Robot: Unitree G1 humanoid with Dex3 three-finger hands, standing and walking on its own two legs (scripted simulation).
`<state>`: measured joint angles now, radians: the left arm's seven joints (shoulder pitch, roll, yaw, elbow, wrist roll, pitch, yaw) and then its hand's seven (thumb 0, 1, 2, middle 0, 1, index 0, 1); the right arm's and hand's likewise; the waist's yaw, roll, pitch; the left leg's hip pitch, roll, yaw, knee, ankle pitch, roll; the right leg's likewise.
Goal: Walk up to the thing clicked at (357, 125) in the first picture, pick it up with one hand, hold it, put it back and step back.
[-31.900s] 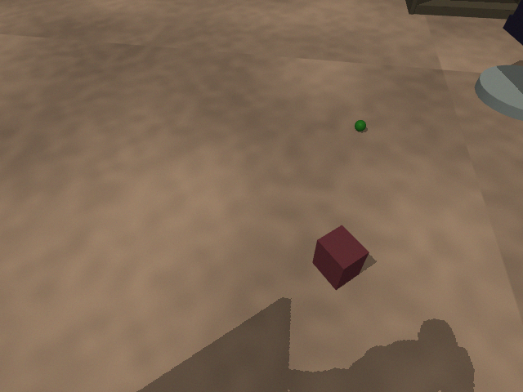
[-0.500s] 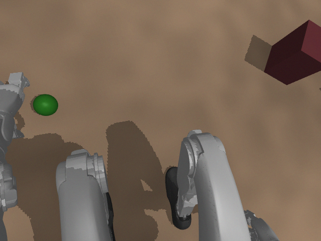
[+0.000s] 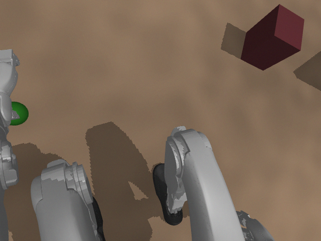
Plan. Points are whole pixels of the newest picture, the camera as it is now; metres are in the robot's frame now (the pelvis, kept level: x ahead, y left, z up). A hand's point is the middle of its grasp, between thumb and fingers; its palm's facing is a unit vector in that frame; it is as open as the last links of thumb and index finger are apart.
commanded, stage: approach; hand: left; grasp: from above
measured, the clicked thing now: (14, 113) +0.48 +0.29 -0.29
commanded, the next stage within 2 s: rest palm in 0.28 s
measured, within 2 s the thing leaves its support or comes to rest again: neither
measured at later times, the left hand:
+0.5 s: hand out of the picture +0.44 +0.30 -0.16, palm faces -0.41 -0.06 -0.91, open 14.1 cm
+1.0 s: hand (7, 114) +0.46 +0.29 -0.23, palm faces -0.46 -0.09 -0.89, open 14.1 cm
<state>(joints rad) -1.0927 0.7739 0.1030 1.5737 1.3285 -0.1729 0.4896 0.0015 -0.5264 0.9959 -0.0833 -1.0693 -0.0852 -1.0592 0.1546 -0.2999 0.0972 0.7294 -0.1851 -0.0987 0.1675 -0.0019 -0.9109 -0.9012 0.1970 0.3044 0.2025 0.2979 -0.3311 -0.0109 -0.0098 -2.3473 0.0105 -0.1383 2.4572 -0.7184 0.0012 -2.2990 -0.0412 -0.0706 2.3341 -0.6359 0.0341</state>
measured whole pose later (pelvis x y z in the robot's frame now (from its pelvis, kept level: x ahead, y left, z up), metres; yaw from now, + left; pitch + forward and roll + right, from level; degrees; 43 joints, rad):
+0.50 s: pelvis +0.00 +0.00 +0.01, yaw +1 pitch +33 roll -8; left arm -0.94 0.72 0.04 1.41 1.27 -0.24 0.43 0.00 -0.53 1.00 -0.09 -1.05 -0.09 -1.04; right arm 0.14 -0.30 0.04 0.75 -0.15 -0.07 0.16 0.00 -0.91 -0.90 0.20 0.30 0.20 0.30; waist -0.23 -0.03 -0.05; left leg -2.32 0.00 -0.12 2.43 -0.70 0.00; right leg -2.27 -0.05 -0.06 2.32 -0.64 0.03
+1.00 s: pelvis +0.00 +0.00 -0.02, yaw -2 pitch +32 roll -10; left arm -1.01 0.89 0.16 1.64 1.34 -0.26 0.54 0.00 -0.51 0.98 -0.08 -1.02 -0.08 -1.01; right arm 0.19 -0.31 0.17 0.73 -0.24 -0.14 0.20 0.00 -0.90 -0.90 0.20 0.30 0.20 0.30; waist -0.35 -0.06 0.08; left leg -2.37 0.01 -0.17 2.52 -0.72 0.00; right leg -2.31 -0.03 -0.09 2.37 -0.62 0.04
